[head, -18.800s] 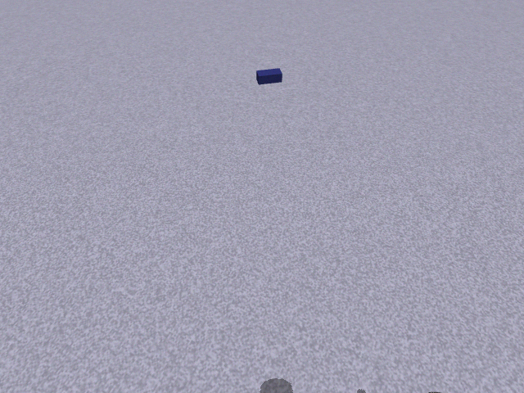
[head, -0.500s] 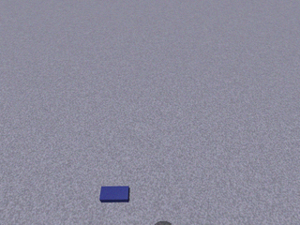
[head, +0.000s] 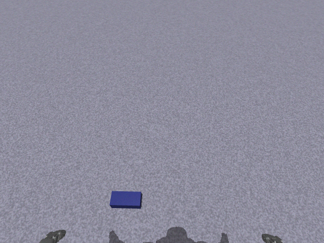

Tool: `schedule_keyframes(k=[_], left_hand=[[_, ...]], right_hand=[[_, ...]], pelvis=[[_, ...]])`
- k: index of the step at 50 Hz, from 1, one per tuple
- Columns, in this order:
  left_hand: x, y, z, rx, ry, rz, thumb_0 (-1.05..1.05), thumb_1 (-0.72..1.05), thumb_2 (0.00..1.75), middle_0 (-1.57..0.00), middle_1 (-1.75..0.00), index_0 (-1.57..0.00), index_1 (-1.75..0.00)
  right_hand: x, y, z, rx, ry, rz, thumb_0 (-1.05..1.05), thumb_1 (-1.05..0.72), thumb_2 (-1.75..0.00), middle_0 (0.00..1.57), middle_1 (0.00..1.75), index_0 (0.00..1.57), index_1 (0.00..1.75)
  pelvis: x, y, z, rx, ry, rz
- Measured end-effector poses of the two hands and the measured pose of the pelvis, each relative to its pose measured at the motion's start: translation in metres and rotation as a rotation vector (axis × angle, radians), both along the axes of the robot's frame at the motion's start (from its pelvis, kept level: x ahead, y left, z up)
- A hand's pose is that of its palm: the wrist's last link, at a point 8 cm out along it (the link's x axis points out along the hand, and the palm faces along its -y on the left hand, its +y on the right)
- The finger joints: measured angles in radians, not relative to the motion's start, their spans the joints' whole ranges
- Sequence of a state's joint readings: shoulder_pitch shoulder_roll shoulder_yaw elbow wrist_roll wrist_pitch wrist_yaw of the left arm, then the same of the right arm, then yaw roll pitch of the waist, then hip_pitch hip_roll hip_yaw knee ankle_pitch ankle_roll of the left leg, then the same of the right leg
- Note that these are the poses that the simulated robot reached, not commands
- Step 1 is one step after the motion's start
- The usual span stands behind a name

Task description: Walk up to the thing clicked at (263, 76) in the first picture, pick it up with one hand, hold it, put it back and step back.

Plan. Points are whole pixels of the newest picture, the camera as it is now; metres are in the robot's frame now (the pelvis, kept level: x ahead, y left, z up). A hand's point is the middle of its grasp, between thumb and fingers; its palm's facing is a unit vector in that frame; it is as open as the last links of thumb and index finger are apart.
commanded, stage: rise first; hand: left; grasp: from above
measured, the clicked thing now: (126, 199) +0.42 +0.20 -0.75
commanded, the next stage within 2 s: none
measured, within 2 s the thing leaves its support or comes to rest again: neither
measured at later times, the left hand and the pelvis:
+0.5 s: hand out of the picture +0.13 +0.26 -0.21, palm faces -0.14 -0.89 -0.43, open 13.6 cm; pelvis -0.01 +0.00 -0.07, yaw +1 degrees
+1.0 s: hand (86, 238) +0.18 +0.27 -0.36, palm faces -0.42 -0.62 -0.66, open 14.1 cm; pelvis -0.04 -0.01 -0.22, yaw +1 degrees
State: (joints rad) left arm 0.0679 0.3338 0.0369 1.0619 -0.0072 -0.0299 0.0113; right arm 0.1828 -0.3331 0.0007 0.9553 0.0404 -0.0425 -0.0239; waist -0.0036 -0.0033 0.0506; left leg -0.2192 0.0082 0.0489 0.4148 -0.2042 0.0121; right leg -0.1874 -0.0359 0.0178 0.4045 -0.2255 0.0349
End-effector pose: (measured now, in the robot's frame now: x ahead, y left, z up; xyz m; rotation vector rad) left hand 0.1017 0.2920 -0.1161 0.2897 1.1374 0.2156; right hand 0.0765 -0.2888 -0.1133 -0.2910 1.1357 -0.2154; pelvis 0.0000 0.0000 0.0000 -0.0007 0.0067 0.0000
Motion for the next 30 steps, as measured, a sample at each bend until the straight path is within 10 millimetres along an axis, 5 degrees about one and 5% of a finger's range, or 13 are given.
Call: schedule_keyframes(k=[8, 19, 30], left_hand=[[0.046, 0.002, -0.011, 0.015, -0.044, -0.083, 0.01, 0.46, 0.96, -0.1, -0.77, -0.11, -0.76], [0.028, 0.008, -0.04, 0.073, 0.027, -0.128, 0.0, -0.23, 1.0, -0.05, -1.04, -0.05, -1.03], [0.02, 0.005, -0.063, 0.122, 0.011, -0.195, 0.0, -0.47, 1.0, -0.06, -1.07, -0.06, -1.08]], right_hand=[[0.003, 0.022, -0.011, 0.042, -0.076, 0.005, 0.01, -0.92, -0.9, 0.2, 0.3, 0.2, 0.3], [0.026, 0.027, -0.031, 0.051, -0.18, 0.042, 0.01, -0.89, -0.89, 0.2, 0.3, 0.2, 0.3], [0.068, 0.031, -0.055, 0.037, -0.288, 0.101, 0.01, -0.9, -0.9, 0.2, 0.3, 0.2, 0.3]], pelvis=[[-0.008, -0.005, -0.017, -0.006, 0.103, 0.005], [-0.008, -0.003, -0.048, -0.016, 0.2, 0.011], [-0.009, -0.006, -0.083, -0.028, 0.279, 0.02]])
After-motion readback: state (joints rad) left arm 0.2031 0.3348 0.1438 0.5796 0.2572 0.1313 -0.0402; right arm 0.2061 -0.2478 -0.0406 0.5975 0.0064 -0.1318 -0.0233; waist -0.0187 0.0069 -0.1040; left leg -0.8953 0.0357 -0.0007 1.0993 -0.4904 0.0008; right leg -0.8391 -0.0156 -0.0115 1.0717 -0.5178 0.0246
